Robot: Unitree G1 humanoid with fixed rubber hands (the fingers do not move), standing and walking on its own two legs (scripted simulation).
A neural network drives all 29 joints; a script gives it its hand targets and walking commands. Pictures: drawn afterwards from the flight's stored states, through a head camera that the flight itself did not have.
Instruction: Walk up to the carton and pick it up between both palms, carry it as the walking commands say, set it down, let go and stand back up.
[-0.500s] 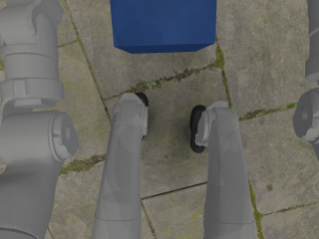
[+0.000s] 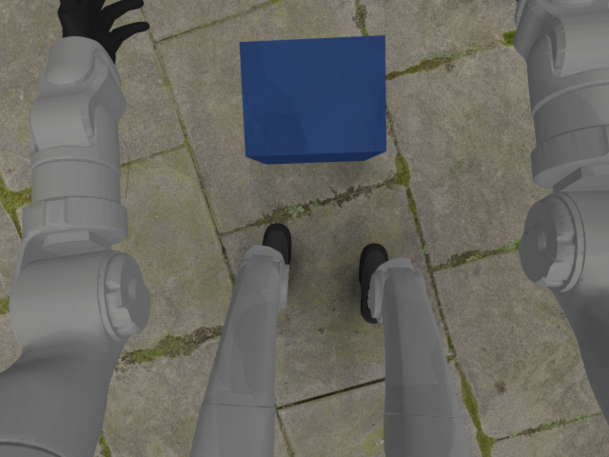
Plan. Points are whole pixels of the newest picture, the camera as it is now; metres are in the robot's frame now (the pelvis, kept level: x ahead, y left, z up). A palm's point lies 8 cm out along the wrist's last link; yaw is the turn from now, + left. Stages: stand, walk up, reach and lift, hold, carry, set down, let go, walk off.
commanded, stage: let go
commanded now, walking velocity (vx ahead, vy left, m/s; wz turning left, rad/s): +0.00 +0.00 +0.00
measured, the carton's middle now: (313, 112) +0.52 +0.05 -0.51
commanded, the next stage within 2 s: stand in 1.32 s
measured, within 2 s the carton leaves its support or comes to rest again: neither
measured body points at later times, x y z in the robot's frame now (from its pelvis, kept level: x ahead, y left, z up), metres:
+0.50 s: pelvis +0.08 +0.01 +0.09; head +0.25 +0.01 +0.50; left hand +0.37 +0.27 +0.00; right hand +0.44 -0.20 -0.01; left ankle +0.12 +0.13 -0.62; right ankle +0.08 -0.13 -0.62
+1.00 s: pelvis +0.09 -0.01 +0.12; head +0.10 -0.01 +0.57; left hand +0.25 +0.23 +0.05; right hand +0.30 -0.23 +0.04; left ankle +0.12 +0.13 -0.62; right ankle +0.08 -0.13 -0.62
